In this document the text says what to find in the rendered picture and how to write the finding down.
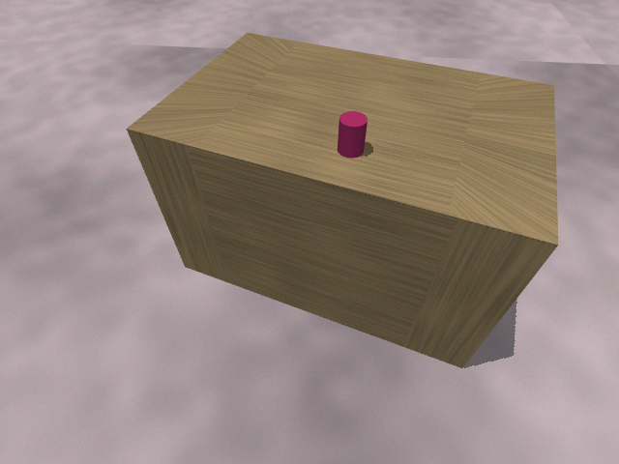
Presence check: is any can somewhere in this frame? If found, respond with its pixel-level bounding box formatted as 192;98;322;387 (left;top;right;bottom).
338;111;368;158

